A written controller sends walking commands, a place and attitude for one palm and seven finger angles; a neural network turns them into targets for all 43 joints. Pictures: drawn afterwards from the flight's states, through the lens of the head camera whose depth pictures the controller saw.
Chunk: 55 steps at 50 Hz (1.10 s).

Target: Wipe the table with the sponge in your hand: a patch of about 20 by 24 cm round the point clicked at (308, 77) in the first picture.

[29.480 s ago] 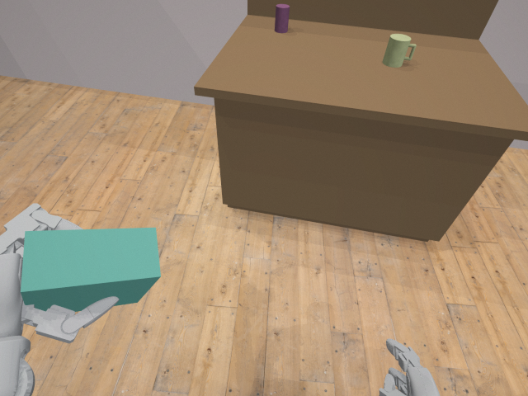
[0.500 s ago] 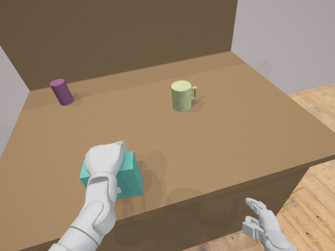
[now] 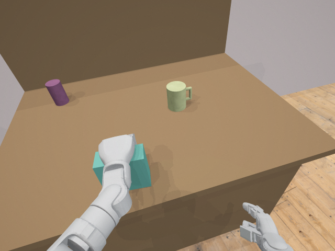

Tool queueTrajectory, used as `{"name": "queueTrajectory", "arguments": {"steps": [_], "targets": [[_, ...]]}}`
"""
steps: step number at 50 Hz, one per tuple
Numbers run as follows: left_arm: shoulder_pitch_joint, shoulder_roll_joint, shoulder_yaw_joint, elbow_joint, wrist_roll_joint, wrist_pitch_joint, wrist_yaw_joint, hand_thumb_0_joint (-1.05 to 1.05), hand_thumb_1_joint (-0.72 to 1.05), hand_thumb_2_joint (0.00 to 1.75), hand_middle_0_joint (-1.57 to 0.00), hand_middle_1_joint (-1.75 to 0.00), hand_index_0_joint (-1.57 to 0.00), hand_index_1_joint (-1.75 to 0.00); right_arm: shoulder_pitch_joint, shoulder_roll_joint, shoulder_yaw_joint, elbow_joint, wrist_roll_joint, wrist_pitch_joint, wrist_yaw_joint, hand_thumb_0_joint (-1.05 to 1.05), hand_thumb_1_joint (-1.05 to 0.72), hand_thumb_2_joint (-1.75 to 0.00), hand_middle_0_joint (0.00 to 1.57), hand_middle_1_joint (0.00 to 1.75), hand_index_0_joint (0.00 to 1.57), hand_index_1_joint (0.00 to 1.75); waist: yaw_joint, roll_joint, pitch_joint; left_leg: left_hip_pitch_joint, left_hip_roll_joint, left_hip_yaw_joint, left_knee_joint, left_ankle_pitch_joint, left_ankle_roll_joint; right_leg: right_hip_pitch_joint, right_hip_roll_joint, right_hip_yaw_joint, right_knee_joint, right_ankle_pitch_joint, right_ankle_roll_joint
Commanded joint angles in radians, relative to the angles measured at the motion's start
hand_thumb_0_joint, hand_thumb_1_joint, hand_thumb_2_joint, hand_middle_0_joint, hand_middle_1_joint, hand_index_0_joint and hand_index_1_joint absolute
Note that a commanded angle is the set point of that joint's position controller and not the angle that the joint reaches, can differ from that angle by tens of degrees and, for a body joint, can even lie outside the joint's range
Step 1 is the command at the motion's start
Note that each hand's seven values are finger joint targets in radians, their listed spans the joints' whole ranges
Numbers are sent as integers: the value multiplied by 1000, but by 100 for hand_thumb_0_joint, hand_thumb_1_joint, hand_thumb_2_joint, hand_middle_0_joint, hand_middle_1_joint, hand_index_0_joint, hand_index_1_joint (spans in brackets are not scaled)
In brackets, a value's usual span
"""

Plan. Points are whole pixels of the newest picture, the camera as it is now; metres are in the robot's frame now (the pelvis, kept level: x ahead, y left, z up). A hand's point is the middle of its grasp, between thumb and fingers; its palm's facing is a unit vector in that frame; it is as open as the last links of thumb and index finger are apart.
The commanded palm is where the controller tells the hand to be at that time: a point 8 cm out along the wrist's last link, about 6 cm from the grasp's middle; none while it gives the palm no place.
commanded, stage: wipe forward along the third lane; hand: left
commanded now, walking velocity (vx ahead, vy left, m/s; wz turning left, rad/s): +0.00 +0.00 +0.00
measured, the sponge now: (126, 173) +0.32 +0.17 +0.00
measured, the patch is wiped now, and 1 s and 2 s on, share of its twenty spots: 0.90 1.00 1.00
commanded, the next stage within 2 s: wipe back along the third lane in 1.44 s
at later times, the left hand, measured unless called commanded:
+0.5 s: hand (124, 149) +0.37 +0.18 +0.05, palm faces -0.04 -0.04 -1.00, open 10.1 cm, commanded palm +0.34 +0.18 +0.08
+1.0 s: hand (119, 135) +0.42 +0.21 +0.05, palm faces -0.06 -0.03 -1.00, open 10.1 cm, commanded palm +0.40 +0.21 +0.08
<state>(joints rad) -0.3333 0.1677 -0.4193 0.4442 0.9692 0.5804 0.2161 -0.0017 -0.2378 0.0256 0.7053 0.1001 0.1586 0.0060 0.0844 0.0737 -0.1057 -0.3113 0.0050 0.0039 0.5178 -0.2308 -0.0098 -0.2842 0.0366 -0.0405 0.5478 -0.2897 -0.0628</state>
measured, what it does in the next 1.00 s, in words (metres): stands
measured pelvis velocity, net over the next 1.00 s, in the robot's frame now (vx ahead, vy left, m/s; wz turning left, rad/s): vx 0.00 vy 0.01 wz -0.02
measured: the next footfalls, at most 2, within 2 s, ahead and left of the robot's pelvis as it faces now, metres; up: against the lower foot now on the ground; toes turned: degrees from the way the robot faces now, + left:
none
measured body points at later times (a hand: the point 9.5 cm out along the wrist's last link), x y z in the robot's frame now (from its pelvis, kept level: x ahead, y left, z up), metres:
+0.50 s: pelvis -0.01 +0.00 +0.00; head -0.02 -0.03 +0.45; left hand +0.37 +0.18 +0.10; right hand +0.17 -0.25 -0.12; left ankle +0.02 +0.13 -0.73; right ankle +0.00 -0.08 -0.73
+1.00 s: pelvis +0.00 +0.01 +0.00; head +0.02 -0.01 +0.45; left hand +0.42 +0.21 +0.10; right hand +0.12 -0.25 -0.13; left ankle +0.02 +0.13 -0.73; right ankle +0.00 -0.08 -0.73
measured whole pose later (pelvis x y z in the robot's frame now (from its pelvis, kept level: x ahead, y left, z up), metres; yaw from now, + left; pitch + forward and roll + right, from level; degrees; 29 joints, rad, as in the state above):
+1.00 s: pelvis +0.00 +0.01 +0.00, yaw -1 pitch +9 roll +0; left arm -0.73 0.25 -0.19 0.99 0.98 0.43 0.27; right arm 0.16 -0.26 0.00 0.74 0.09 0.16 -0.04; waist -0.02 0.05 -0.14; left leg -0.48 0.02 0.02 0.56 -0.23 0.00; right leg -0.44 0.05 -0.03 0.55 -0.26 -0.05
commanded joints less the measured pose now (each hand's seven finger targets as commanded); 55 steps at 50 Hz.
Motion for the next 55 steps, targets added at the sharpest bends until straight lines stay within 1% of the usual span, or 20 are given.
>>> {"name": "queueTrajectory", "arguments": {"steps": [1, 6, 8, 9, 11, 14, 16, 19, 21, 26, 29, 30, 36, 41, 43, 44, 46, 48, 51, 55], "targets": [[-348, 86, 97, -50, 11, -11, 14, 0, 10, 130, -120, -160, -120, -160, -202, -102, -36, -159, 3, -49, -24, 0, -90, -90, 20, 30, 20, 30, -30, -182, -146, 62, -34, -4, -36, 76, 46, 15, -24, 88, -134, 179, 8], [-337, 105, 127, 13, 18, -19, 9, 0, 10, 130, -120, -160, -120, -160, -174, -107, -39, -162, 0, -38, -37, 0, -90, -90, 20, 30, 20, 30, -29, -165, -168, 39, -38, 3, -31, 81, 45, 29, -28, 99, -131, 200, 8], [-355, 79, 99, 51, 23, -22, 10, 0, 10, 130, -120, -160, -120, -160, -162, -107, -40, -162, 1, -37, -41, 0, -90, -90, 20, 30, 20, 30, -39, -164, -149, 32, -37, 10, -28, 61, 46, 4, -29, 98, -137, 166, 11], [-362, 95, 112, 61, 24, -26, 12, 0, 10, 130, -120, -160, -120, -160, -152, -111, -41, -159, 1, -36, -43, 0, -90, -90, 20, 30, 20, 30, -38, -157, -153, 28, -38, 7, -27, 56, 46, 3, -29, 102, -138, 163, 10], [-389, 115, 139, 85, 19, -35, 13, 0, 10, 130, -120, -160, -120, -160, -142, -112, -42, -159, 1, -35, -49, 0, -90, -90, 20, 30, 20, 30, -43, -187, -151, 14, -35, 5, -31, 49, 47, 2, -28, 98, -139, 157, 12], [-412, 103, 125, 142, 22, -41, 21, 0, 10, 130, -120, -160, -120, -160, -123, -114, -42, -150, 1, -36, -57, 0, -90, -90, 20, 30, 20, 30, -51, -168, -141, 1, -35, 13, -27, 24, 46, -22, -32, 102, -145, 117, 16], [-434, 122, 151, 160, 20, -50, 27, 0, 10, 130, -120, -160, -120, -160, -113, -114, -45, -148, 2, -36, -58, 0, -90, -90, 20, 30, 20, 30, -52, -184, -157, -6, -32, 9, -30, 24, 46, -18, -30, 99, -143, 115, 16], [-444, 116, 147, 212, 24, -55, 37, 0, 10, 130, -120, -160, -120, -160, -94, -117, -47, -141, -1, -36, -58, 0, -90, -90, 20, 30, 20, 30, -54, -156, -158, -15, -31, 14, -23, 21, 46, -33, -31, 97, -138, 117, 15], [-492, 140, 172, 225, 17, -64, 41, 0, 10, 130, -120, -160, -120, -160, -83, -117, -49, -139, -1, -36, -61, 0, -90, -90, 20, 30, 20, 30, -65, -194, -171, -28, -28, 11, -22, 23, 49, -23, -31, 94, -135, 133, 21], [-538, 158, 184, 278, 21, -76, 49, 0, 10, 130, -120, -160, -120, -160, -60, -117, -49, -130, -3, -36, -65, 0, -90, -90, 20, 30, 20, 30, -71, -168, -182, -43, -25, 12, -19, 18, 49, -32, -34, 93, -134, 124, 24], [-593, 207, 208, 344, 27, -84, 54, 0, 10, 130, -120, -160, -120, -160, -36, -125, -46, -114, -5, -37, -70, 0, -90, -90, 20, 30, 20, 30, -83, -176, -163, -60, -22, 11, -18, -7, 50, -53, -35, 91, -136, 86, 28], [-628, 197, 192, 349, 28, -91, 53, 0, 10, 130, -120, -160, -120, -160, -33, -123, -46, -113, -4, -39, -72, 0, -90, -90, 20, 30, 20, 30, -92, -164, -167, -62, -23, 14, -17, -16, 50, -61, -37, 96, -140, 67, 31], [-627, 227, 240, 402, 27, -123, 65, 0, 10, 130, -120, -160, -120, -160, 14, -124, -56, -109, -10, -42, -63, 0, -90, -90, 20, 30, 20, 30, -85, -167, -255, -66, -17, 16, -2, 57, 53, -4, -36, 86, -109, 208, 31], [-676, 256, 249, 433, 33, -128, 65, 0, 10, 130, -120, -160, -120, -160, 32, -132, -55, -99, -10, -40, -60, 0, -90, -90, 20, 30, 20, 30, -100, -168, -232, -82, -15, 13, -4, 58, 55, -18, -36, 84, -112, 217, 33], [-699, 240, 230, 449, 35, -132, 66, 0, 10, 130, -120, -160, -120, -160, 49, -132, -57, -91, -12, -43, -60, 0, -90, -90, 20, 30, 20, 30, -110, -147, -229, -75, -13, 17, 0, 51, 56, -40, -35, 77, -113, 203, 35], [-698, 274, 258, 469, 39, -132, 69, 0, 10, 130, -120, -160, -120, -160, 59, -137, -58, -84, -14, -43, -59, 0, -90, -90, 20, 30, 20, 30, -106, -156, -238, -77, -13, 16, 5, 65, 57, -32, -34, 79, -107, 226, 32], [-697, 268, 262, 460, 34, -138, 68, 0, 10, 130, -120, -160, -120, -160, 62, -135, -61, -88, -15, -42, -55, 0, -90, -90, 20, 30, 20, 30, -103, -154, -275, -77, -13, 17, 8, 97, 56, -1, -36, 77, -98, 287, 32], [-683, 266, 256, 477, 39, -138, 68, 0, 10, 130, -120, -160, -120, -160, 72, -139, -62, -86, -17, -41, -53, 0, -90, -90, 20, 30, 20, 30, -106, -153, -268, -77, -12, 21, 11, 104, 57, -7, -35, 76, -96, 301, 33], [-742, 267, 255, 489, 39, -140, 66, 0, 10, 130, -120, -160, -120, -160, 78, -140, -63, -80, -15, -40, -52, 0, -90, -90, 20, 30, 20, 30, -124, -156, -248, -79, -7, 13, 6, 98, 57, -34, -33, 62, -98, 281, 33], [-794, 264, 244, 525, 48, -141, 74, 0, 10, 130, -120, -160, -120, -160, 103, -143, -64, -63, -21, -44, -51, 0, -90, -90, 20, 30, 20, 30, -137, -120, -255, -65, -2, 13, 14, 98, 57, -77, -28, 56, -94, 257, 30]]}}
